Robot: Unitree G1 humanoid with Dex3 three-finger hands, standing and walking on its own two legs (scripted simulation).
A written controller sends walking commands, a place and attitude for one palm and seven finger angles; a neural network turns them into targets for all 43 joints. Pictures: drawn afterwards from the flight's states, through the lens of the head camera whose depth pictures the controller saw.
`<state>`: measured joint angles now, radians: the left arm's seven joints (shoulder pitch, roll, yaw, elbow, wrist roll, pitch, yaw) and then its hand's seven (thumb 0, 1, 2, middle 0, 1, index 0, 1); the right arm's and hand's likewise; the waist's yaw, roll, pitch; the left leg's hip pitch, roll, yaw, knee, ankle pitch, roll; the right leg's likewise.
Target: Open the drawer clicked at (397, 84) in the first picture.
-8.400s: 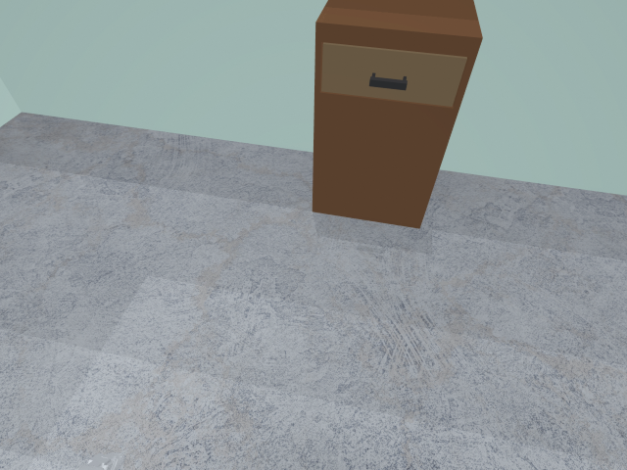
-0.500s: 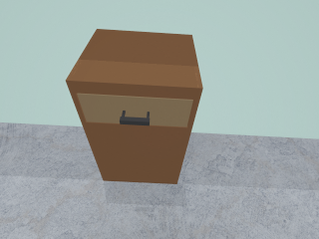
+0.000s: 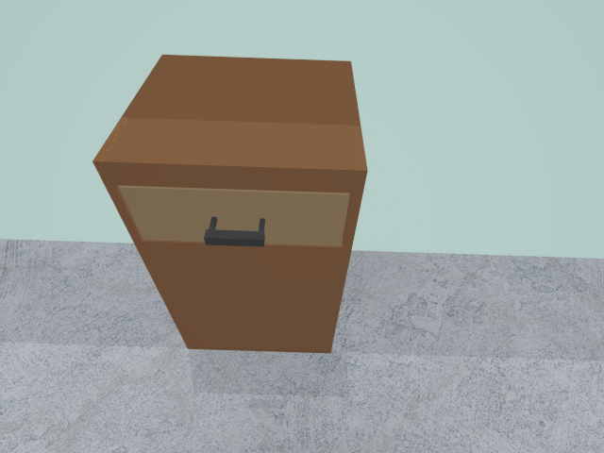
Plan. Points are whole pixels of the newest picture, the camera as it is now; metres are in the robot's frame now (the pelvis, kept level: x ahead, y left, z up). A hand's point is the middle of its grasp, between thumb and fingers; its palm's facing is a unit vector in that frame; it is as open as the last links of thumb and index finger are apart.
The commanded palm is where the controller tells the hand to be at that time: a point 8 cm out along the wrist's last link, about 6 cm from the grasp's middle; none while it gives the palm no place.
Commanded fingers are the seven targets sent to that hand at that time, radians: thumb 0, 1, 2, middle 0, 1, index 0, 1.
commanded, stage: come to a stop and stand still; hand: left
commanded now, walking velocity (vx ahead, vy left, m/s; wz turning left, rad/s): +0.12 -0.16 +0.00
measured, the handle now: (236, 230) +0.54 +0.17 -0.09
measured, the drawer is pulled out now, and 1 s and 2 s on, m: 0.00 0.00 0.00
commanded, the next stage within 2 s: none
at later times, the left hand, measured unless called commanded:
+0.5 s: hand out of the picture +0.03 +0.16 -0.17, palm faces +0.04 -0.97 -0.23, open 7.3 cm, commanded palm none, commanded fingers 0.00 0.90 0.90 -0.20 -0.30 -0.20 -0.30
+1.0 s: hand out of the picture -0.03 +0.22 -0.17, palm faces +0.00 -0.98 -0.19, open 7.4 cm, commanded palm none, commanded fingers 0.00 0.90 0.90 -0.20 -0.30 -0.20 -0.30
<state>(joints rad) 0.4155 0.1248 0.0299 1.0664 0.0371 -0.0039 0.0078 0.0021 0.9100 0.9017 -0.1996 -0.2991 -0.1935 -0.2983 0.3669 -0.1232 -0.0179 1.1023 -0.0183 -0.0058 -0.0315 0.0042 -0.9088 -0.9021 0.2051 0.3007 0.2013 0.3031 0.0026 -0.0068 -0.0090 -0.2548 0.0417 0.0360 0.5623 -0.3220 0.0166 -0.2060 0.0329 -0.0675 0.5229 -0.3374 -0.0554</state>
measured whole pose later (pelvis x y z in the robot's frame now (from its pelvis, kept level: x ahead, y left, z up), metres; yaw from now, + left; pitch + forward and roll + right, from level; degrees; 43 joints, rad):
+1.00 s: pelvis -0.06 +0.04 +0.00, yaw -1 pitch -2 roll -2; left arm 0.35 0.19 0.01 0.93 0.03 0.03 0.03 0.00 0.91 0.90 -0.20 -0.30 -0.20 -0.30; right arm 0.33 -0.18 0.01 0.98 -0.02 0.05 0.00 0.01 -0.91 -0.90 0.20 0.30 0.20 0.30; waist -0.01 0.00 0.02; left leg -0.33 -0.06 0.05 0.50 -0.16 0.10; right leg -0.24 0.02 -0.03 0.55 -0.35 -0.04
